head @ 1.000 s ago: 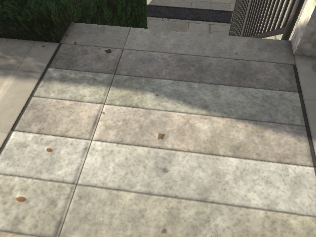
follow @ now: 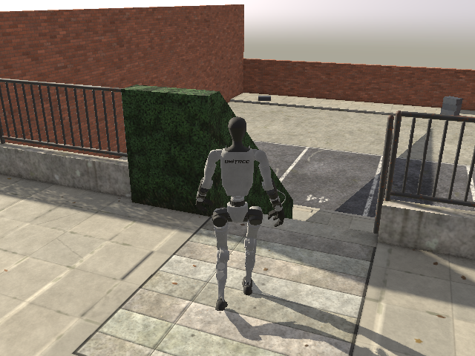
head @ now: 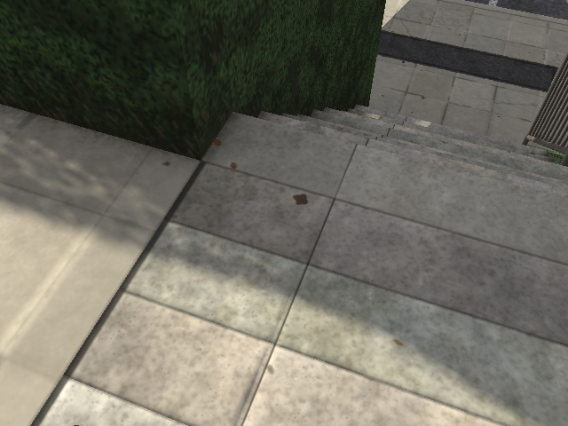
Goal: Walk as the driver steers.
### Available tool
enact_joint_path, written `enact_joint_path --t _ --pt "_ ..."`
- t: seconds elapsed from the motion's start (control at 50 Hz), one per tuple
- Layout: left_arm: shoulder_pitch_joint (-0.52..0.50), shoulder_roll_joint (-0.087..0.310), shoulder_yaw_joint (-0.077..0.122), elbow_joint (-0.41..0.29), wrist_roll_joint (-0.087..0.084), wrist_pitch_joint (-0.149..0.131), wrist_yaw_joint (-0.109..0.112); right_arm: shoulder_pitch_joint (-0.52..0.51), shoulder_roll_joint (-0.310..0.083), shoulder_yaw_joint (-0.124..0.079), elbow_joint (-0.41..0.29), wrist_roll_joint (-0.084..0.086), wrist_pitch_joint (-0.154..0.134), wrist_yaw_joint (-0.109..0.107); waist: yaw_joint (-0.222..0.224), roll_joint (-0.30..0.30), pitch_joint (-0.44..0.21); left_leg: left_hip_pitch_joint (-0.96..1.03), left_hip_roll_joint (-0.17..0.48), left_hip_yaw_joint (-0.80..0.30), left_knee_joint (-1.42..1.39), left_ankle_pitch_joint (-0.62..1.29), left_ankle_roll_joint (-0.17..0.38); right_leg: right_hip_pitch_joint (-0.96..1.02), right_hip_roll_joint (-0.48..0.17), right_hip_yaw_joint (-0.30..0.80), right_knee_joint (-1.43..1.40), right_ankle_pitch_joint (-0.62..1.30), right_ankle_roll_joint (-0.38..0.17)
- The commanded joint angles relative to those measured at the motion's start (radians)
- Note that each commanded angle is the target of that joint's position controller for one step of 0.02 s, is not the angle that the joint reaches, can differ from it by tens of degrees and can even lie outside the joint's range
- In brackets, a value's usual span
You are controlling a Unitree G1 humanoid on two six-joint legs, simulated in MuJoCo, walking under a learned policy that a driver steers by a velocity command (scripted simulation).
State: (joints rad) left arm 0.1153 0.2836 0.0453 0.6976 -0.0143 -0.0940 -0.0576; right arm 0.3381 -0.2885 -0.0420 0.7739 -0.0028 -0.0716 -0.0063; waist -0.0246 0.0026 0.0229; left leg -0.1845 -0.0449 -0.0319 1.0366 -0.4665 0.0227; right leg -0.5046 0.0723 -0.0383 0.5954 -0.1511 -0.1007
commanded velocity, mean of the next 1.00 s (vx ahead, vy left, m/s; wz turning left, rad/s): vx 0.40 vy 0.00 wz -0.55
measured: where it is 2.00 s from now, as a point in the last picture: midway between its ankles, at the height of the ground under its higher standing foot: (334, 368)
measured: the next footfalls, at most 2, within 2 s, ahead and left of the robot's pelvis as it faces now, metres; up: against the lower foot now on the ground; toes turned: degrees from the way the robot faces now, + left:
left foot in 0.40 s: +0.42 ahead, +0.10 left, +0.00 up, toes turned -19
right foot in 0.88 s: +0.55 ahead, -0.23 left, +0.00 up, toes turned -36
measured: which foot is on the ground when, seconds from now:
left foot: up 0.00-0.38, down 0.40-0.90, up 0.92-1.00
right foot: down 0.00-0.40, up 0.42-0.86, down 0.88-1.00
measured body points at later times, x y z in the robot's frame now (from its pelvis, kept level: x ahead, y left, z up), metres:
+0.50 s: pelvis +0.29 +0.02 +0.01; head +0.31 +0.02 +0.46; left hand +0.44 +0.27 -0.11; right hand +0.41 -0.28 -0.06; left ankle +0.38 +0.11 -0.72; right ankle +0.13 -0.07 -0.64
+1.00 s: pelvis +0.47 -0.09 +0.00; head +0.51 -0.13 +0.45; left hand +0.78 +0.03 -0.07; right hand +0.41 -0.39 -0.11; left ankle +0.47 +0.10 -0.62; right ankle +0.52 -0.20 -0.72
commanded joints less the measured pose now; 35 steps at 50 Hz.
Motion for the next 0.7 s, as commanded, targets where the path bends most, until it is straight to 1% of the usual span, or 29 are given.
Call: enact_joint_path --t 0.02,0.04,0.06,0.08,0.1,0.12,0.16,0.2,0.22,0.24,0.28,0.3,0.34,0.36,0.38,0.4,0.42,0.44,0.46,0.48,0.5,0.52,0.54,0.56,0.58,0.62,0.64,0.68,0.7 --pt "0.216 0.15 0.051 -0.028 -0.004 0.013 0.026 -0.095 -0.137 -0.013 -0.154 0.027 -0.074 0.02 0.117 -0.035 -0.185 -0.619 0.072 -0.099 0.316 0.08 0.0 0.679 -0.337 0.607 -0.292 -0.093 -0.227" --pt "0.164 0.133 0.044 -0.044 -0.001 0.016 0.026 -0.125 -0.131 -0.016 -0.16 0.005 -0.076 0.014 0.078 0.031 -0.102 -0.578 0.099 -0.079 0.228 0.114 -0.007 0.523 -0.299 0.528 -0.314 0.015 -0.208" --pt "0.136 0.121 0.038 -0.059 0.009 0.016 0.028 -0.112 -0.133 -0.023 -0.165 -0.009 -0.067 0.009 0.04 0.02 -0.075 -0.511 0.124 -0.077 0.17 0.138 -0.016 0.42 -0.267 0.473 -0.34 0.107 -0.203" --pt "0.118 0.119 0.038 -0.067 0.01 0.017 0.03 -0.089 -0.124 -0.024 -0.166 -0.014 -0.056 0.005 0.015 -0.01 -0.064 -0.471 0.133 -0.071 0.127 0.146 -0.029 0.358 -0.243 0.445 -0.359 0.156 -0.205" --pt "0.113 0.121 0.04 -0.066 0.007 0.015 0.033 -0.069 -0.109 -0.021 -0.162 -0.017 -0.046 0.002 0.001 -0.029 -0.062 -0.453 0.137 -0.058 0.087 0.151 -0.045 0.316 -0.229 0.41 -0.367 0.212 -0.209" --pt "0.119 0.129 0.042 -0.062 0.006 0.013 0.037 -0.065 -0.096 -0.017 -0.161 -0.021 -0.038 -0.003 -0.003 -0.037 -0.059 -0.441 0.137 -0.043 0.044 0.165 -0.061 0.277 -0.218 0.375 -0.37 0.265 -0.209" --pt "0.138 0.155 0.049 -0.051 0.001 0.013 0.048 -0.12 -0.075 -0.008 -0.178 -0.024 -0.03 -0.01 0.01 -0.045 -0.044 -0.432 0.124 -0.021 -0.078 0.258 -0.087 0.222 -0.188 0.319 -0.374 0.309 -0.196" --pt "0.166 0.162 0.052 -0.037 -0.009 0.021 0.057 -0.203 -0.052 0.001 -0.193 -0.022 -0.033 -0.009 0.043 -0.059 -0.042 -0.391 0.098 -0.016 -0.244 0.408 -0.093 0.201 -0.145 0.279 -0.354 0.268 -0.155" --pt "0.184 0.162 0.053 -0.029 -0.013 0.027 0.061 -0.244 -0.043 0.004 -0.199 -0.018 -0.037 -0.006 0.062 -0.069 -0.046 -0.363 0.08 -0.013 -0.323 0.472 -0.094 0.201 -0.132 0.274 -0.34 0.241 -0.137" --pt "0.205 0.162 0.053 -0.023 -0.015 0.032 0.064 -0.279 -0.043 0.005 -0.204 -0.012 -0.041 -0.001 0.08 -0.078 -0.052 -0.338 0.06 -0.01 -0.384 0.52 -0.095 0.208 -0.13 0.284 -0.327 0.21 -0.126" --pt "0.24 0.165 0.054 -0.012 -0.018 0.042 0.068 -0.332 -0.056 0.0 -0.216 0.002 -0.049 0.009 0.102 -0.091 -0.054 -0.313 0.037 -0.02 -0.46 0.537 -0.092 0.25 -0.149 0.338 -0.297 0.149 -0.117" --pt "0.251 0.162 0.053 -0.009 -0.02 0.046 0.069 -0.344 -0.068 -0.005 -0.221 0.005 -0.053 0.013 0.102 -0.095 -0.054 -0.308 0.033 -0.034 -0.495 0.518 -0.085 0.284 -0.162 0.374 -0.273 0.119 -0.111" --pt "0.249 0.16 0.053 -0.01 -0.017 0.052 0.072 -0.335 -0.098 -0.021 -0.221 0.01 -0.062 0.019 0.085 -0.114 -0.055 -0.277 0.029 -0.055 -0.548 0.45 -0.061 0.347 -0.189 0.448 -0.222 0.084 -0.093" --pt "0.235 0.16 0.055 -0.013 -0.014 0.055 0.073 -0.306 -0.11 -0.029 -0.215 0.012 -0.067 0.019 0.063 -0.131 -0.057 -0.236 0.03 -0.054 -0.566 0.414 -0.042 0.358 -0.196 0.472 -0.191 0.092 -0.082" --pt "0.216 0.145 0.051 -0.02 -0.012 0.056 0.072 -0.238 -0.123 -0.04 -0.197 0.011 -0.071 0.016 0.021 -0.133 -0.076 -0.137 0.034 -0.04 -0.611 0.419 -0.016 0.347 -0.174 0.469 -0.137 0.114 -0.062" --pt "0.205 0.104 0.037 -0.033 -0.005 0.052 0.068 -0.134 -0.156 -0.055 -0.184 -0.003 -0.076 0.008 -0.032 -0.11 -0.16 0.053 0.106 -0.087 -0.605 0.41 0.032 0.294 -0.127 0.424 0.01 0.123 -0.029" --pt "0.22 0.039 0.014 -0.056 0.017 0.046 0.065 0.025 -0.217 -0.071 -0.173 -0.012 -0.072 -0.003 -0.083 0.031 -0.303 0.317 0.296 -0.279 -0.595 0.375 0.098 0.153 -0.046 0.312 0.301 -0.102 0.011" --pt "0.357 0.021 0.004 -0.084 -0.018 0.035 0.063 0.072 -0.27 -0.086 -0.131 -0.016 -0.056 0.008 -0.009 0.39 -0.368 0.538 0.481 -0.741 -0.683 0.137 0.251 -0.193 0.034 0.214 0.574 -0.462 0.056" --pt "0.334 0.128 0.024 -0.05 -0.029 0.039 0.067 0.036 -0.162 -0.066 -0.157 0.0 -0.052 0.01 -0.038 0.225 -0.269 0.467 0.463 -0.736 -0.719 -0.036 0.223 -0.289 -0.05 0.238 0.69 -0.398 0.072" --pt "0.224 0.167 0.038 -0.064 -0.02 0.045 0.065 0.004 -0.114 -0.053 -0.16 0.003 -0.046 0.005 -0.064 0.123 -0.151 0.352 0.415 -0.559 -0.725 0.012 0.179 -0.306 -0.078 0.21 0.711 -0.299 0.081" --pt "0.177 0.148 0.038 -0.075 -0.009 0.05 0.065 -0.038 -0.103 -0.045 -0.161 -0.005 -0.042 0.006 -0.046 0.053 -0.091 0.241 0.369 -0.439 -0.745 0.151 0.16 -0.273 -0.108 0.188 0.693 -0.229 0.089" --pt "0.148 0.134 0.041 -0.089 -0.003 0.05 0.061 -0.064 -0.087 -0.04 -0.152 -0.007 -0.039 0.006 -0.029 0.056 -0.043 0.167 0.334 -0.358 -0.768 0.246 0.158 -0.261 -0.132 0.185 0.651 -0.187 0.094" --pt "0.153 0.117 0.041 -0.093 -0.01 0.054 0.054 -0.078 -0.077 -0.036 -0.145 -0.012 -0.041 0.005 -0.008 0.085 -0.026 0.111 0.304 -0.281 -0.795 0.298 0.147 -0.221 -0.154 0.175 0.628 -0.164 0.095" --pt "0.161 0.097 0.038 -0.092 -0.015 0.059 0.05 -0.083 -0.072 -0.036 -0.135 -0.01 -0.044 0.007 0.0 0.109 -0.021 0.083 0.29 -0.229 -0.818 0.33 0.149 -0.203 -0.161 0.157 0.612 -0.151 0.099" --pt "0.158 0.079 0.035 -0.095 -0.015 0.065 0.048 -0.083 -0.076 -0.038 -0.124 -0.006 -0.048 0.008 0.005 0.112 -0.017 0.069 0.287 -0.187 -0.834 0.369 0.158 -0.204 -0.165 0.145 0.597 -0.142 0.104" --pt "0.122 0.064 0.031 -0.11 -0.007 0.071 0.048 -0.079 -0.102 -0.047 -0.1 -0.004 -0.052 0.009 0.006 0.093 -0.003 0.067 0.298 -0.124 -0.859 0.449 0.173 -0.236 -0.175 0.141 0.54 -0.1 0.117" --pt "0.099 0.06 0.03 -0.118 -0.004 0.072 0.048 -0.088 -0.113 -0.051 -0.091 -0.007 -0.05 0.006 0.009 0.082 0.011 0.069 0.303 -0.087 -0.855 0.562 0.177 -0.248 -0.173 0.138 0.494 -0.076 0.126" --pt "0.071 0.051 0.026 -0.124 0.002 0.07 0.042 -0.112 -0.134 -0.057 -0.077 -0.007 -0.038 -0.001 0.013 0.075 0.007 0.074 0.285 0.014 -0.825 0.757 0.161 -0.217 -0.167 0.105 0.373 0.009 0.134" --pt "0.048 0.043 0.023 -0.126 0.004 0.066 0.036 -0.121 -0.142 -0.058 -0.071 -0.004 -0.031 -0.007 0.006 0.078 0.004 0.068 0.269 0.064 -0.812 0.801 0.147 -0.181 -0.158 0.079 0.298 0.069 0.133"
